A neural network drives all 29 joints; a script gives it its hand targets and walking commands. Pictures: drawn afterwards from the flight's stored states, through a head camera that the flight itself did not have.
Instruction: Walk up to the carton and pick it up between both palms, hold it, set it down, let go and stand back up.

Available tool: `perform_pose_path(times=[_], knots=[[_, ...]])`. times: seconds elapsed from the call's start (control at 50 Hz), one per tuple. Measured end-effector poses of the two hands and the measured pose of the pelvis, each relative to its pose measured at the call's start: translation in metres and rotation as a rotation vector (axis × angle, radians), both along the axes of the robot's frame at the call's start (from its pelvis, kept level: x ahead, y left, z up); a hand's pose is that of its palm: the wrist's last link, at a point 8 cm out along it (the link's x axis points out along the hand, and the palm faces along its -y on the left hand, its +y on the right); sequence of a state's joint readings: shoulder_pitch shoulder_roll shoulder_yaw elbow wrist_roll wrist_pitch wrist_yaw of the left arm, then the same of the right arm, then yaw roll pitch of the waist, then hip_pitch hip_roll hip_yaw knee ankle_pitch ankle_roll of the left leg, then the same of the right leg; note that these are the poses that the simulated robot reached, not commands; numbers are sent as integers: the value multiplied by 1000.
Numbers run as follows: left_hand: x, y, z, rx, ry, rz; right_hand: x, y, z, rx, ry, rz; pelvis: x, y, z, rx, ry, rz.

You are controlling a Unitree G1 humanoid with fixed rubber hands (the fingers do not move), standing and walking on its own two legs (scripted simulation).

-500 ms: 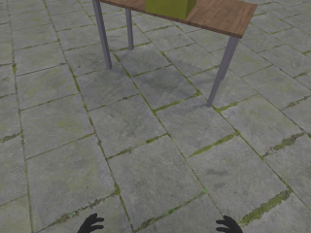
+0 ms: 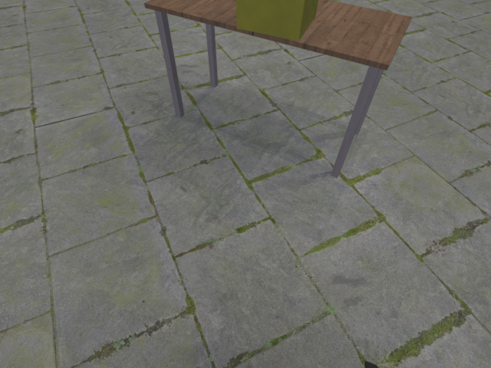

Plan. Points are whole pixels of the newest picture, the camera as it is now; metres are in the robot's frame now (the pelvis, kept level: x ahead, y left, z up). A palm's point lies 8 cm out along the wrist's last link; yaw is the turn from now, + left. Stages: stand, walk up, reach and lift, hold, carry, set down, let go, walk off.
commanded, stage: stand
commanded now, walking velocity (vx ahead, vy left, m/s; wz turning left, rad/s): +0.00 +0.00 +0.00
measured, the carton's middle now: out of the picture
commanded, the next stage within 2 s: walk up in 1.80 s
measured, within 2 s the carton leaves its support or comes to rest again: neither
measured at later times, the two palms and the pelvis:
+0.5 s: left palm out of the picture +0.01 +0.21 -0.13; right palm out of the picture +0.02 -0.22 -0.13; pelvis +0.01 +0.00 +0.01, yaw +0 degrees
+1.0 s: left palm out of the picture -0.02 +0.19 -0.14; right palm out of the picture -0.02 -0.20 -0.13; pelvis +0.00 +0.00 +0.02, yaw +0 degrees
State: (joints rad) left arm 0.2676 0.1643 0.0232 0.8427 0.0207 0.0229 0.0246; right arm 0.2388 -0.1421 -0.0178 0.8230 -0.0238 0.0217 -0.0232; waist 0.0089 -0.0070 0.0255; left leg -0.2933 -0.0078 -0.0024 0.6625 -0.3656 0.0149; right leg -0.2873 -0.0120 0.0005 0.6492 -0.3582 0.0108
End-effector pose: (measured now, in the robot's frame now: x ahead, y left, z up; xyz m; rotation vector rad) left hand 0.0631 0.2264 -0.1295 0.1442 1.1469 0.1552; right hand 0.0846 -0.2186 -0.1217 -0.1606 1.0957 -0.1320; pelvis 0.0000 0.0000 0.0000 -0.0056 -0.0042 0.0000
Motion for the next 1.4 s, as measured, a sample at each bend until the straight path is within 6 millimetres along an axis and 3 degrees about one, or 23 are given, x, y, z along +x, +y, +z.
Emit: perform_pose_path(times=[0.4,0.74,1.4], knots=[[-41,-11,-4,-17,174,43,-53,-1,-10,18,183,-79,7,-1,10,8,-20,-4],[-71,-27,-6,-51,274,59,-94,16,-13,54,312,-102,5,-2,15,7,-43,-5],[-89,-34,-7,-76,327,64,-109,28,-11,65,362,-103,3,2,17,7,-37,-5]])
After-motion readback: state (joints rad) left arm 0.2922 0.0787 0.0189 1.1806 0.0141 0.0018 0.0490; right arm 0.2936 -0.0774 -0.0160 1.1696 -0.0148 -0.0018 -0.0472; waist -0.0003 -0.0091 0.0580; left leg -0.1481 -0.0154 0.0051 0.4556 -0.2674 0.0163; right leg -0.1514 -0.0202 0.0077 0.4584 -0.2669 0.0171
